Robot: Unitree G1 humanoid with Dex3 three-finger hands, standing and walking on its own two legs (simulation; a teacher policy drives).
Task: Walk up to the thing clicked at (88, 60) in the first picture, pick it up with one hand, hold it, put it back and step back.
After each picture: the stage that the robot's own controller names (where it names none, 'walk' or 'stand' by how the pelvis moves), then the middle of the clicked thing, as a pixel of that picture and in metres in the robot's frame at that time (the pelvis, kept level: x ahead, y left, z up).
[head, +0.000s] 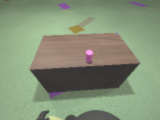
stand; (88, 56) +0.63 +0.03 -0.09
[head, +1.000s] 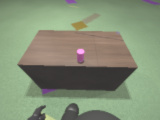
walk; (80, 55) +0.57 +0.12 -0.06
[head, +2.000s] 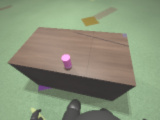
walk; (67, 61) +0.45 +0.22 -0.05
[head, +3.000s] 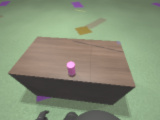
walk; (71, 68) +0.45 +0.17 -0.08
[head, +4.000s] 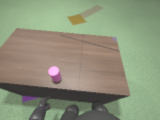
stand; (55, 74) +0.33 +0.24 -0.05
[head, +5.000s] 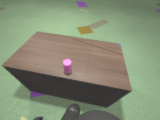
stand; (67, 66) +0.43 +0.22 -0.05
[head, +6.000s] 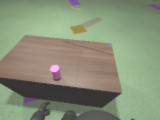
stand; (56, 72) +0.38 +0.28 -0.08
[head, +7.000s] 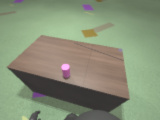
stand; (66, 70) +0.43 +0.22 -0.09
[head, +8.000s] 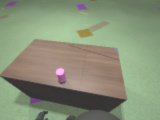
stand; (61, 75) +0.38 +0.25 -0.09
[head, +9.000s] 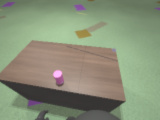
stand; (58, 77) +0.36 +0.26 -0.09
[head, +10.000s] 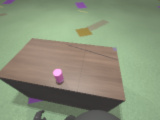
rise first; (58, 76) +0.37 +0.26 -0.09
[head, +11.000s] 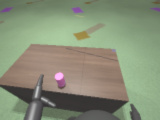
rise first; (60, 79) +0.34 +0.26 -0.09
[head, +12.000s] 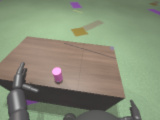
go down; (57, 75) +0.37 +0.25 -0.07
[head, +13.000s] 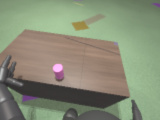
go down; (58, 71) +0.36 +0.24 -0.04
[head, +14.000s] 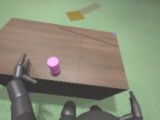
close in; (54, 66) +0.38 +0.24 -0.01
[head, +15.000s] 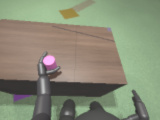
close; (51, 65) +0.38 +0.24 +0.01
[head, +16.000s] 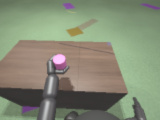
lift; (60, 64) +0.35 +0.19 +0.12
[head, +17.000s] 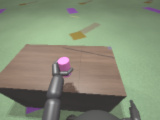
lift; (65, 67) +0.34 +0.17 +0.11
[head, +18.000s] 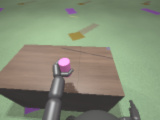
hold; (65, 68) +0.34 +0.17 +0.10
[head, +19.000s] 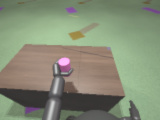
hold; (65, 67) +0.35 +0.17 +0.10
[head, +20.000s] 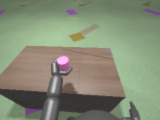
hold; (64, 66) +0.34 +0.17 +0.12
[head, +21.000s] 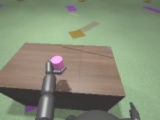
crouch; (58, 65) +0.35 +0.22 +0.10
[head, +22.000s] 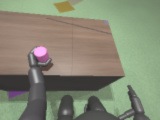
lower; (43, 56) +0.43 +0.27 +0.03
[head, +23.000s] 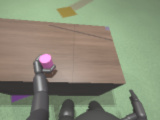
lower; (47, 63) +0.39 +0.25 +0.01
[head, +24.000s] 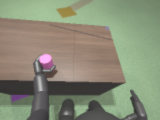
lower; (47, 63) +0.39 +0.25 +0.01
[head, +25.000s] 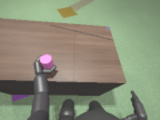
lower; (48, 64) +0.39 +0.25 +0.01
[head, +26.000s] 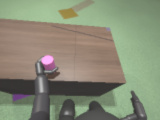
draw back; (49, 65) +0.38 +0.25 +0.01
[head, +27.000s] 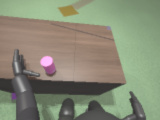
rise; (48, 65) +0.37 +0.25 +0.01
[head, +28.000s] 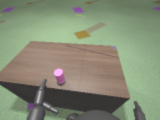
sink last; (59, 76) +0.35 +0.26 -0.04
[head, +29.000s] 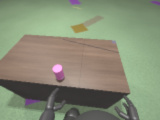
stand; (58, 72) +0.36 +0.25 -0.02
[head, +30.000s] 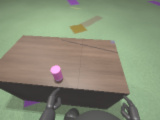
stand; (57, 73) +0.35 +0.25 -0.02
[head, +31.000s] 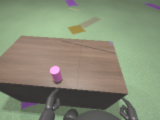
stand; (56, 74) +0.35 +0.25 -0.02
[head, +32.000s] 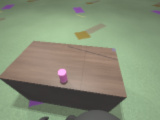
stand; (62, 76) +0.38 +0.24 -0.09
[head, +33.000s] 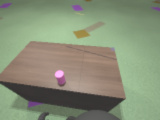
stand; (60, 77) +0.36 +0.25 -0.09
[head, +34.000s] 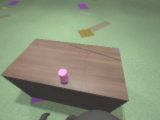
stand; (63, 75) +0.37 +0.24 -0.09
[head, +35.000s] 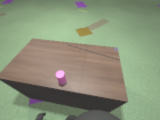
walk; (61, 77) +0.36 +0.23 -0.09
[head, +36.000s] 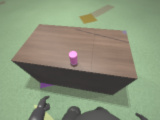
walk; (73, 58) +0.50 +0.17 -0.07
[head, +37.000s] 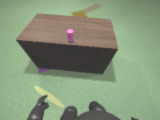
walk; (70, 35) +0.80 +0.23 -0.07
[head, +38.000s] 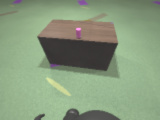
walk; (78, 33) +1.04 +0.21 -0.07
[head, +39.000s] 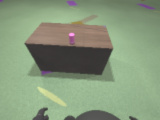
stand; (71, 38) +0.91 +0.26 -0.08
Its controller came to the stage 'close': yes
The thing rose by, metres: 0.22
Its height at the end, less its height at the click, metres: +0.00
